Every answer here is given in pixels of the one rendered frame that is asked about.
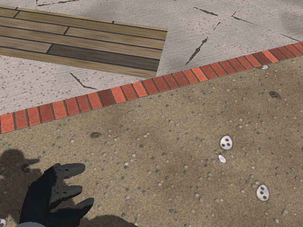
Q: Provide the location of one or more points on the robot left hand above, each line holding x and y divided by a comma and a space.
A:
44, 195

